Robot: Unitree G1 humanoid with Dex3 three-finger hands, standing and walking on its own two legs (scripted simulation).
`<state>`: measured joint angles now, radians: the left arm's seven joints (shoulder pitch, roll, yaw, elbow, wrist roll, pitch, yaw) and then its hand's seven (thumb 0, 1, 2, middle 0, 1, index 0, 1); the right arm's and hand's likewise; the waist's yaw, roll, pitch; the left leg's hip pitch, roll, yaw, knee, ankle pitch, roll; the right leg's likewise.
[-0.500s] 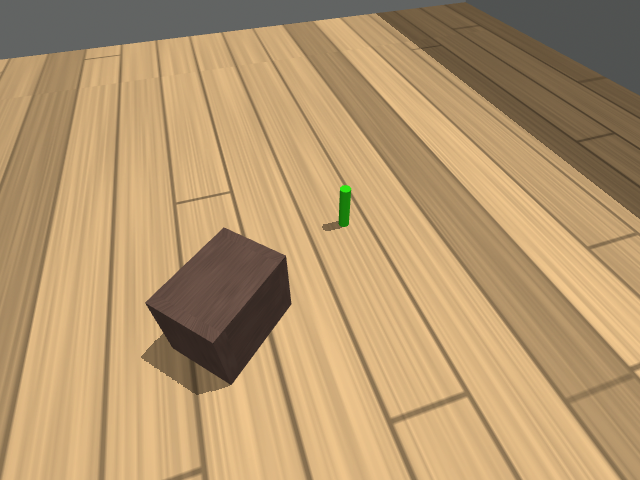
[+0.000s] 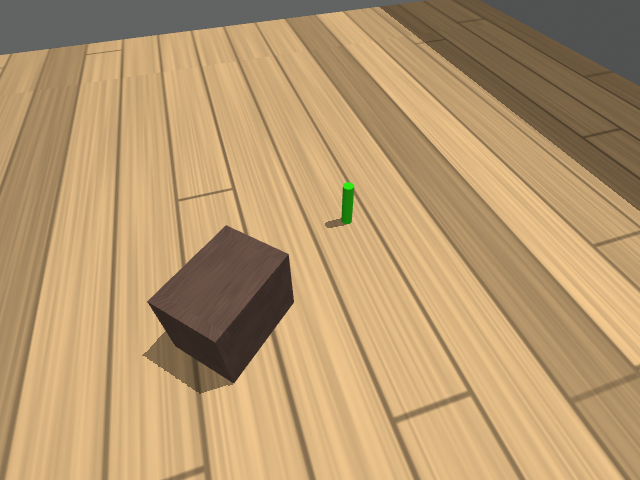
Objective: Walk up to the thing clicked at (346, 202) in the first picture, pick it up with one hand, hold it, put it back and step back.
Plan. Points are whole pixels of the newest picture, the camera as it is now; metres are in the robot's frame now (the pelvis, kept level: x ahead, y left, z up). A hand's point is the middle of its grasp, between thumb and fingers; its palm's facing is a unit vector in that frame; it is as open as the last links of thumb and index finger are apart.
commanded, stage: stand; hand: left
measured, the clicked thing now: (347, 204) +1.30 -0.08 -0.68
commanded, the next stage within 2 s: walk up in 0.62 s
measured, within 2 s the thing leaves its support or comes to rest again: neither
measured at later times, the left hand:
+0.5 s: hand out of the picture +0.07 +0.25 -0.16, palm faces -0.02 -0.94 -0.34, open 7.4 cm
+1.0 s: hand (193, 458) +0.19 +0.21 -0.15, palm faces -0.11 -0.89 -0.44, open 7.4 cm
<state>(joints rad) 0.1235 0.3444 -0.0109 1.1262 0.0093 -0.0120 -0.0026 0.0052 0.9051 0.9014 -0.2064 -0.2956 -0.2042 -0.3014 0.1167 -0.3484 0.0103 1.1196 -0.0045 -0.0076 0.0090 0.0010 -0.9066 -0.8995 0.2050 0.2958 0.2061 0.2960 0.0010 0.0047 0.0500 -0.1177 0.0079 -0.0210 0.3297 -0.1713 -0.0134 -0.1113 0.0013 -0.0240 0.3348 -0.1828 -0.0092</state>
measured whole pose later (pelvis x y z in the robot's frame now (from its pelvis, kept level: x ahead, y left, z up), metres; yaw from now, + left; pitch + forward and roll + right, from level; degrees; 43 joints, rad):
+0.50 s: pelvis +0.01 +0.00 +0.00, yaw +0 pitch -2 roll +0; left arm 0.12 0.34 0.00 1.13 0.01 -0.01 0.00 0.01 0.90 0.90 -0.21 -0.30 -0.20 -0.30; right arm 0.12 -0.35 0.01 1.12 0.00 0.00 0.01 0.00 -0.91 -0.90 0.20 0.30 0.21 0.30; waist 0.00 0.01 0.05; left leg -0.11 0.01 -0.02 0.32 -0.18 -0.02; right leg -0.10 0.01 -0.03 0.32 -0.19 -0.01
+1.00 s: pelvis +0.09 -0.08 -0.03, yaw -6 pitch -4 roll +0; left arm 0.26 0.43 0.09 0.94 0.03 -0.06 -0.07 0.01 0.91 0.90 -0.21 -0.30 -0.20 -0.30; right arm 0.27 -0.47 -0.09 1.01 -0.04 0.00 0.05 0.00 -0.91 -0.90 0.20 0.30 0.21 0.30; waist 0.00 0.05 0.07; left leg -0.20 0.09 -0.03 0.91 -0.51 0.03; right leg -0.35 -0.03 -0.05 0.68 -0.27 -0.02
